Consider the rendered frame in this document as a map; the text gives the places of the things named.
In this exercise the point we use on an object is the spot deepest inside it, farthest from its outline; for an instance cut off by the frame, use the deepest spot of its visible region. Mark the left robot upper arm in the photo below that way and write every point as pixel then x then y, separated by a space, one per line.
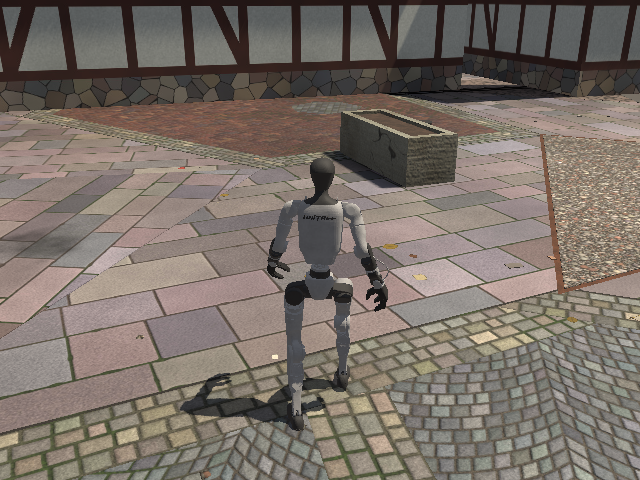
pixel 289 210

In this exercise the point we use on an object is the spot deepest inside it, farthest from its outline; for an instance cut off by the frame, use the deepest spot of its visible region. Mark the robot left shin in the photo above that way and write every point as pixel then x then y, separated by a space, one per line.
pixel 295 374

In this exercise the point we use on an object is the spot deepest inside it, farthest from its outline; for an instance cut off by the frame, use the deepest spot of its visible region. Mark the left robot hand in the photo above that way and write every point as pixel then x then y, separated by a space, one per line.
pixel 273 273

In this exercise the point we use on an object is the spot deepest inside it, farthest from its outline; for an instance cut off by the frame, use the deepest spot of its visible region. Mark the left robot foot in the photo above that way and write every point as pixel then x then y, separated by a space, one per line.
pixel 296 421

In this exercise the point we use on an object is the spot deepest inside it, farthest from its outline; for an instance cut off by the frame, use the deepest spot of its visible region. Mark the robot left forearm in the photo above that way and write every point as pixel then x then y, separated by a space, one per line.
pixel 274 257

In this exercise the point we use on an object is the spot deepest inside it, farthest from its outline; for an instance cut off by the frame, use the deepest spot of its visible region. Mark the robot right forearm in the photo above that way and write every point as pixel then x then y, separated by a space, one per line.
pixel 372 271

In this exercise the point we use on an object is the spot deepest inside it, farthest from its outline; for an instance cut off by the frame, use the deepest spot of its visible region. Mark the right robot upper arm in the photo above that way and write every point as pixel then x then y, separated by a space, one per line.
pixel 353 212

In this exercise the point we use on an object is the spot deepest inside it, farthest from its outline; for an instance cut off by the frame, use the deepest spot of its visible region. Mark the right robot hand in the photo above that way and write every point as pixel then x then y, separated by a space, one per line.
pixel 382 296

